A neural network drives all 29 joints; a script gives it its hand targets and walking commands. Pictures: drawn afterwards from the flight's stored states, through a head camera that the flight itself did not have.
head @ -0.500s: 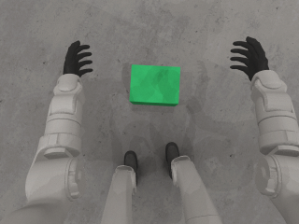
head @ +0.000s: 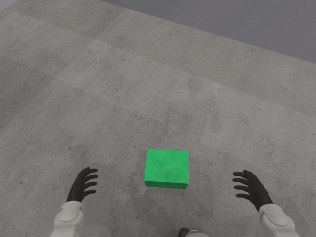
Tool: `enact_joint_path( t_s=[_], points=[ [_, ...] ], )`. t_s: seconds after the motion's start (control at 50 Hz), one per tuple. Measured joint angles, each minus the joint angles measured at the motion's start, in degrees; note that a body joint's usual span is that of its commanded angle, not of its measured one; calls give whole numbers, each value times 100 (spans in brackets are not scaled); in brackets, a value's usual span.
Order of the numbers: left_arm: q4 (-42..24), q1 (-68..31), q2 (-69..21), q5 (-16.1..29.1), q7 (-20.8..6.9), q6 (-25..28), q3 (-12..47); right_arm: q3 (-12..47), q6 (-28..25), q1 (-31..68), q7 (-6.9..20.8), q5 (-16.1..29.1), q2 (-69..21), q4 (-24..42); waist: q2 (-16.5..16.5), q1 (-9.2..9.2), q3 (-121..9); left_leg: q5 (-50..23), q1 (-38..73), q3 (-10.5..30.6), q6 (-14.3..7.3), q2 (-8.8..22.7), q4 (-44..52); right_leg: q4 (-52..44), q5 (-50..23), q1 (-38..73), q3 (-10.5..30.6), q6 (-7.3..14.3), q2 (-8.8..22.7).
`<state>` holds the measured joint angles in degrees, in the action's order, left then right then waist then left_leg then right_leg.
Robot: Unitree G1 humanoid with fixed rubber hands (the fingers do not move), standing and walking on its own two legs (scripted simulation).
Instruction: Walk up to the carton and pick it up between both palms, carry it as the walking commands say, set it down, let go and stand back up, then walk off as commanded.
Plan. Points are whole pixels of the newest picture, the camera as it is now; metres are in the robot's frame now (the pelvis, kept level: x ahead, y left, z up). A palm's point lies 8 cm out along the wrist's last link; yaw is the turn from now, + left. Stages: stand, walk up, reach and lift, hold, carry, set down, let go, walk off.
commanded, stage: let go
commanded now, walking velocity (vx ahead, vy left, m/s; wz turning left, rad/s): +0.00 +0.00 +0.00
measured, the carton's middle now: (166, 169) +0.46 -0.05 -0.68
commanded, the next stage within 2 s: stand in 0.64 s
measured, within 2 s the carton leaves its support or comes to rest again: neither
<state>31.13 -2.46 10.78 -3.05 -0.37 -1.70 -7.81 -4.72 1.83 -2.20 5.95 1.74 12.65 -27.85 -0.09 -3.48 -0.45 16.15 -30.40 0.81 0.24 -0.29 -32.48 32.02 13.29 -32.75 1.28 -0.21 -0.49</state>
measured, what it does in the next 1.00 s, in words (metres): stands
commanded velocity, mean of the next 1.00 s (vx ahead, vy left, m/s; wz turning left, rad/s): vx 0.00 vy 0.00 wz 0.00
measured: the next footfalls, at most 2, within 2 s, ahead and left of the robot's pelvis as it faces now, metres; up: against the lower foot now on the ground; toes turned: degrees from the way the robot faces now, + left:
none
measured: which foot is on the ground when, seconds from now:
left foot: down 0.00-1.00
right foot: down 0.00-1.00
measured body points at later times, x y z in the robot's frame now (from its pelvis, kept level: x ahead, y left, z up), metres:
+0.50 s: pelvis +0.01 +0.00 +0.01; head +0.03 -0.01 +0.46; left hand +0.18 +0.24 -0.06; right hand +0.19 -0.23 -0.07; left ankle -0.01 +0.12 -0.73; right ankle +0.01 -0.12 -0.73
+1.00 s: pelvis +0.02 -0.01 +0.01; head +0.00 -0.03 +0.46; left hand +0.15 +0.29 -0.07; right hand +0.17 -0.31 -0.08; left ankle -0.01 +0.12 -0.73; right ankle +0.01 -0.12 -0.73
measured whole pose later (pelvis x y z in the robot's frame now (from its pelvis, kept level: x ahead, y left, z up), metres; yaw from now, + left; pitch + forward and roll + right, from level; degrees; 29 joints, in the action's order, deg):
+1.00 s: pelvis +0.02 -0.01 +0.01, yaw +2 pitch -2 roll +0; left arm 42.5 12.0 18.3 -1.4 0.0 1.3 -4.9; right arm -4.5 -0.8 -14.2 0.6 -1.1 20.0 -39.0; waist 2.3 0.0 -1.9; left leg 18.6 -8.6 3.0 1.4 1.0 -28.8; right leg 28.2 16.3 -10.3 -0.9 1.3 -1.6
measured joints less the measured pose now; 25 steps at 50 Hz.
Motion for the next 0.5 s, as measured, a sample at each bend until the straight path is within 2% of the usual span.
enact_joint_path(
  t_s=[0.16,0.32,0.5],
  points=[
    [-491,1219,61,103,-155,-116,373,302,87,-890,-67,-60,-79,264,27,176,404,5,1575,-34,-83,-62,436,-509,-29,1610,38,-88,70],
    [-704,1552,107,201,-299,-447,552,287,468,-1050,-86,-248,-54,455,152,377,708,78,2486,-58,-132,-70,575,-612,51,2495,63,-91,77],
    [-767,1544,83,198,-368,-615,517,239,773,-1013,-162,-331,59,559,211,309,860,78,2771,33,-33,-10,676,-621,130,2762,-30,-8,23]
  ],
)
